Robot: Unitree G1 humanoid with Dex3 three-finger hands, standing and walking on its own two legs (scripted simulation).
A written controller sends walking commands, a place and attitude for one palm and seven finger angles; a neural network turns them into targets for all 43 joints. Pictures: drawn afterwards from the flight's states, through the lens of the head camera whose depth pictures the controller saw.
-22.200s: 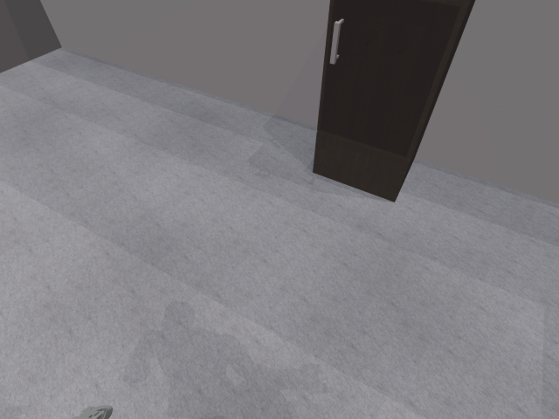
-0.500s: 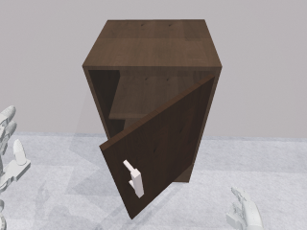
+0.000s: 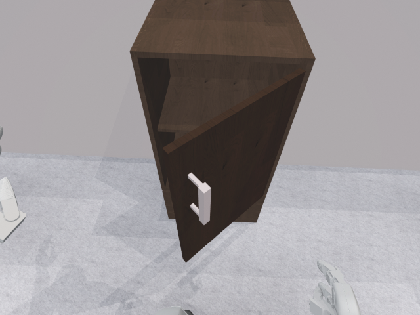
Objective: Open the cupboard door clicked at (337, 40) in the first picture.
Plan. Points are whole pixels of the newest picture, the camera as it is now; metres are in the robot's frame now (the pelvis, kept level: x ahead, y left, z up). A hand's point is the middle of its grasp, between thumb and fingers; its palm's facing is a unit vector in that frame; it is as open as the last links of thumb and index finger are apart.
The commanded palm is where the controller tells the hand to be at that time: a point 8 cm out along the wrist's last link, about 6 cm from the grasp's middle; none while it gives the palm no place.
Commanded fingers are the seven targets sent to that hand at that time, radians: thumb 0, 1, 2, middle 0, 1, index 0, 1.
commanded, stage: step back with the hand held close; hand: left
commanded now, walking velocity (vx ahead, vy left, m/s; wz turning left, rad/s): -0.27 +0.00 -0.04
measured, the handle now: (198, 199) +0.36 +0.05 -0.03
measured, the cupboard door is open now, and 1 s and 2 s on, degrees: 44 44 44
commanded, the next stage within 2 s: stop stepping back and stand still in 0.30 s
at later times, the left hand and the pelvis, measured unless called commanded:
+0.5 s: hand out of the picture +0.11 +0.24 +0.18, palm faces +0.37 -0.80 -0.47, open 7.4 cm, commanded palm +0.05 +0.28 +0.19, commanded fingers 0.00 0.90 0.90 -0.20 -0.30 -0.20 -0.30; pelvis -0.11 -0.01 +0.00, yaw -4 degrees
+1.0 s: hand out of the picture +0.06 +0.26 +0.17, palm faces +0.42 -0.82 -0.39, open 7.4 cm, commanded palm +0.01 +0.29 +0.19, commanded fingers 0.00 0.90 0.90 -0.20 -0.30 -0.20 -0.30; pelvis -0.15 +0.00 +0.00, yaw -4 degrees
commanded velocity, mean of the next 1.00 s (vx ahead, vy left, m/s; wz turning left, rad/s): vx -0.04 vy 0.02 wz -0.02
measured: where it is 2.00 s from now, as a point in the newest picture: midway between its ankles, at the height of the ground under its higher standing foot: outside the picture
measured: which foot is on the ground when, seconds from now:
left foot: down 0.00-0.50, up 0.52-0.58, down 0.60-0.82, up 0.84-0.94, down 0.96-1.00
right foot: down 0.00-0.22, up 0.24-0.48, down 0.50-1.00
